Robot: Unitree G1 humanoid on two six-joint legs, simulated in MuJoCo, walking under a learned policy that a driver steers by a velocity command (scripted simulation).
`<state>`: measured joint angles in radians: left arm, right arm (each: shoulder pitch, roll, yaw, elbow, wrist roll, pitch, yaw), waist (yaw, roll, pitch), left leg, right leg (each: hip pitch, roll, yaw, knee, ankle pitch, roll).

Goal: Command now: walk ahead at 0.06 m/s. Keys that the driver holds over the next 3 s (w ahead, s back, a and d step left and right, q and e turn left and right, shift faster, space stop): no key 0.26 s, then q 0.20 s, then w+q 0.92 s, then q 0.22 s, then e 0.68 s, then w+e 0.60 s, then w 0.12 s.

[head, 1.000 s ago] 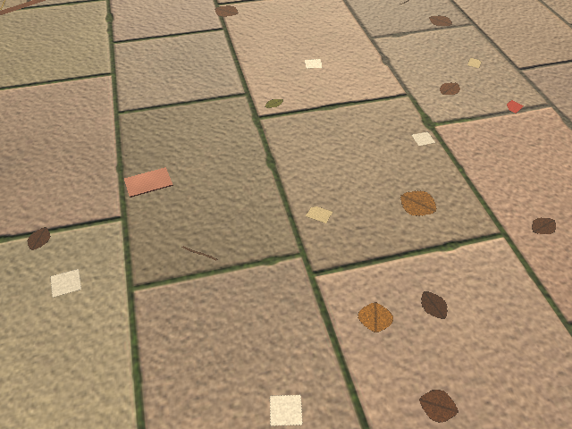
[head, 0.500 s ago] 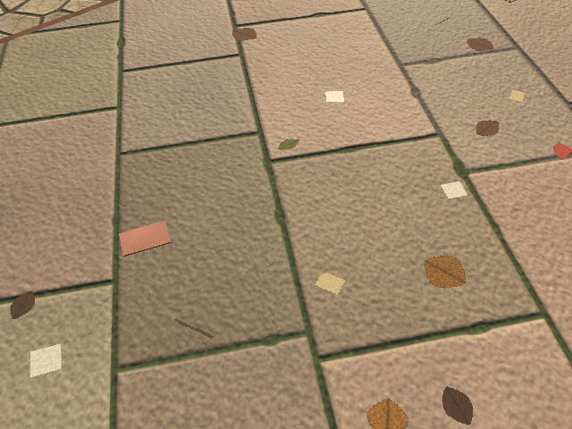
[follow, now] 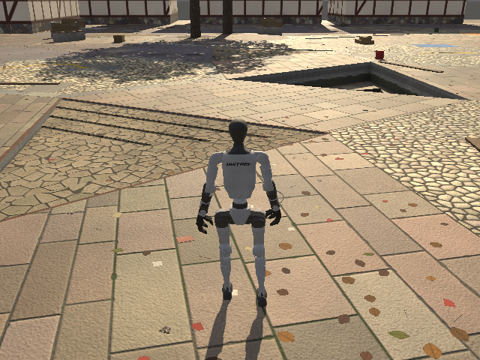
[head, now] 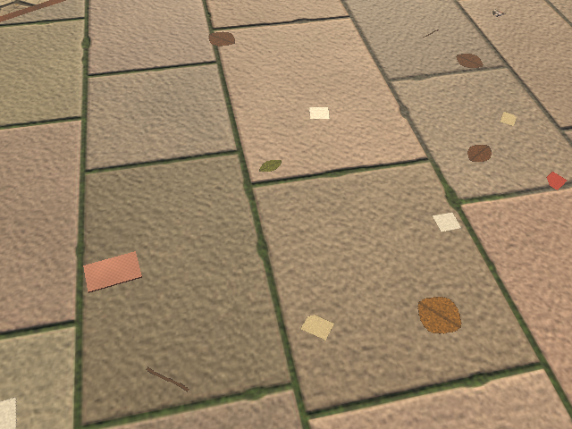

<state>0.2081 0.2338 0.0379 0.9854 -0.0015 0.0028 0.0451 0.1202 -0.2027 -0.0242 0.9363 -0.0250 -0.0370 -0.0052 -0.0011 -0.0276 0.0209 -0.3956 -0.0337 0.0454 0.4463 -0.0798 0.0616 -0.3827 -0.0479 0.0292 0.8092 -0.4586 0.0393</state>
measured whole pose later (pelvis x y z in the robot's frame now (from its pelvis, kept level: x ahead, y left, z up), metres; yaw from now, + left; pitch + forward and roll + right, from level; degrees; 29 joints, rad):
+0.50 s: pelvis +0.05 -0.02 -0.01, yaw +5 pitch +1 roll -1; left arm 0.26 0.23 0.08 0.99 0.00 -0.01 0.09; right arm 0.15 -0.26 -0.07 0.94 0.01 0.02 -0.02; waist 0.01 0.00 0.04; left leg -0.44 -0.01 0.02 0.73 -0.35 0.05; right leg -0.24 -0.05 -0.09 0.62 -0.39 0.01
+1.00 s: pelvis +0.21 +0.04 +0.01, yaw +21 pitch +3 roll -1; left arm -0.05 0.26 0.07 0.79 -0.01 -0.11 -0.01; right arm 0.43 -0.22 -0.06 0.90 0.02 -0.06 -0.02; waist -0.09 -0.04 0.00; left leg -0.02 -0.08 -0.17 0.29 -0.31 0.08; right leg -0.61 -0.02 0.07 0.54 0.04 0.02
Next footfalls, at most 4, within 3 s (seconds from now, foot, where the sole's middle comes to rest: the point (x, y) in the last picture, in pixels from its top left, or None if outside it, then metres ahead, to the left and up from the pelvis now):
0.08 right None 0.06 -0.15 -0.77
1.10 right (290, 425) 0.49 0.00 -0.77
1.60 left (132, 397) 0.55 0.37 -0.77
2.10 right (228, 358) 0.65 0.15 -0.77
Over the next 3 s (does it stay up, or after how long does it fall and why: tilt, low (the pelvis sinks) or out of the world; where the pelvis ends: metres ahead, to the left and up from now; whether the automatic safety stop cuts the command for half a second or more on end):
stays up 0.81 0.27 -0.02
